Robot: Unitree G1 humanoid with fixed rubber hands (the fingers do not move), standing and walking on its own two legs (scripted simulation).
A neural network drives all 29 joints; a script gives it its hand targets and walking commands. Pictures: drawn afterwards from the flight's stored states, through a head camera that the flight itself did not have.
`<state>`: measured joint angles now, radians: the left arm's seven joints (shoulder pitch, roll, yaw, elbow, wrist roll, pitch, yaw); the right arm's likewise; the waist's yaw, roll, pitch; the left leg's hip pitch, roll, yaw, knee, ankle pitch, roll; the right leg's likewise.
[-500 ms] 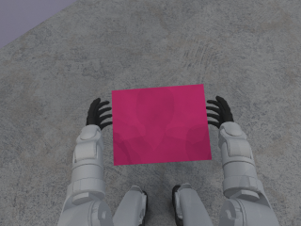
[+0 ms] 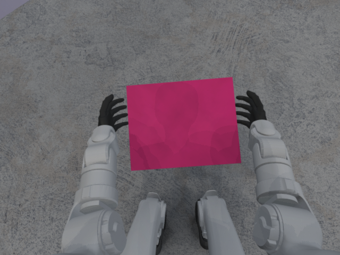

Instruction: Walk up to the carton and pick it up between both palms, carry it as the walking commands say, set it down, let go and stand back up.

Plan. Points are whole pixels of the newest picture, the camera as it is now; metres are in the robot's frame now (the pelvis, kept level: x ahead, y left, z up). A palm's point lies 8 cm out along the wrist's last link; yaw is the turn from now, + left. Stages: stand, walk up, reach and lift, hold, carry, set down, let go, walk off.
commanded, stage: set down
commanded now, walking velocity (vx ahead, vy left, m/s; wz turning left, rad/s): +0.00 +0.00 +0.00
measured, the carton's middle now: (181, 126) +0.44 +0.00 -0.17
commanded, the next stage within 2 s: none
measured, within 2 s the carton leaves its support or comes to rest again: neither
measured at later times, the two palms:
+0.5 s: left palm (120, 130) +0.42 +0.18 -0.16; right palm (242, 125) +0.44 -0.18 -0.17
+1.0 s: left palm (128, 134) +0.44 +0.18 -0.25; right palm (235, 128) +0.46 -0.18 -0.26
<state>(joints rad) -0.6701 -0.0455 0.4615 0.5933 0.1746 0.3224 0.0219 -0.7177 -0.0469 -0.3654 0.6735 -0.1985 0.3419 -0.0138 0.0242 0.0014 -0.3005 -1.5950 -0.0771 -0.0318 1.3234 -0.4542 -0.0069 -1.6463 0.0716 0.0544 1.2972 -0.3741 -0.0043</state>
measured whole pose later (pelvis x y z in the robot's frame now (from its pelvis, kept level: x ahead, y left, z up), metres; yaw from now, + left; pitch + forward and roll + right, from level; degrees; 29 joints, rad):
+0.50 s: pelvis -0.01 -0.01 -0.08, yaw +1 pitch +47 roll +3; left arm -0.80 0.01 0.44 0.65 0.08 0.27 0.08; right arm -0.86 -0.12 -0.29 0.74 -0.12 0.31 -0.09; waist 0.03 0.01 -0.27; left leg -1.91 -0.10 -0.03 1.61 -0.53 -0.03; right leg -1.97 0.09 0.05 1.59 -0.44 0.00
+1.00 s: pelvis -0.04 +0.00 -0.15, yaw +2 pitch +48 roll +3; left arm -0.99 0.06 0.43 0.71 0.04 0.26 0.10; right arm -1.07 -0.21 -0.26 0.83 -0.07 0.29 -0.10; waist 0.03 0.01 -0.15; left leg -2.15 -0.12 -0.01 1.84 -0.53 -0.04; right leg -2.21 0.11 0.06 1.81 -0.44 0.01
